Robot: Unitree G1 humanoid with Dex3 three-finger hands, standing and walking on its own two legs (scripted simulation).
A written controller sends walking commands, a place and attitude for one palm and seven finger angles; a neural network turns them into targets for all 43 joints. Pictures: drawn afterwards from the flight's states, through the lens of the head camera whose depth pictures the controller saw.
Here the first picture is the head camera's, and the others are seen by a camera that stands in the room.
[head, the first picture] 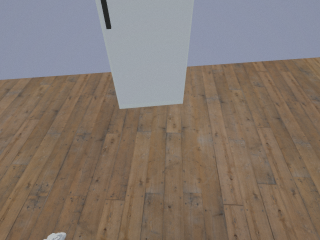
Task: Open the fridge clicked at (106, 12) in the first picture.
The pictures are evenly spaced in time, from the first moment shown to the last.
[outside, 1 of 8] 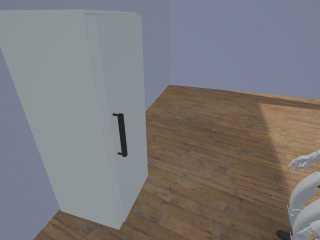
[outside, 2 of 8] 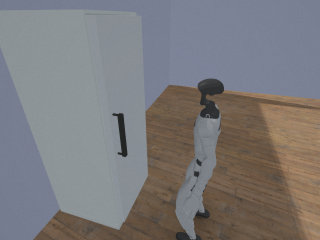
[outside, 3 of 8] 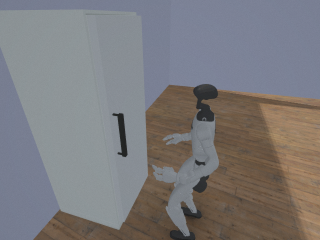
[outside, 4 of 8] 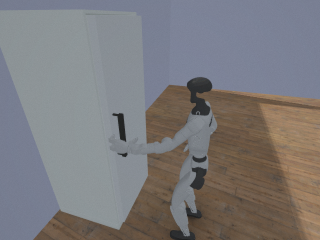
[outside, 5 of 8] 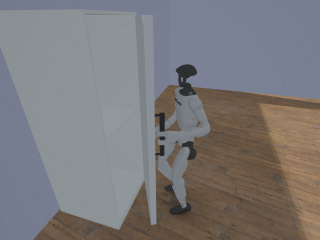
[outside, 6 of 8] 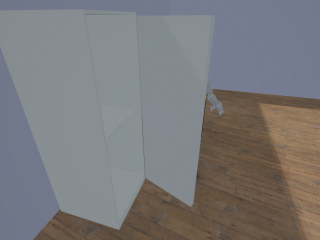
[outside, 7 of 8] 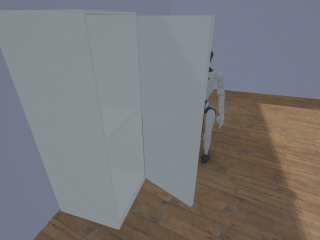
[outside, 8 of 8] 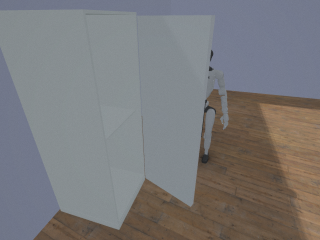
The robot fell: no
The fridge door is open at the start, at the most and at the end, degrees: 0 73 68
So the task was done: yes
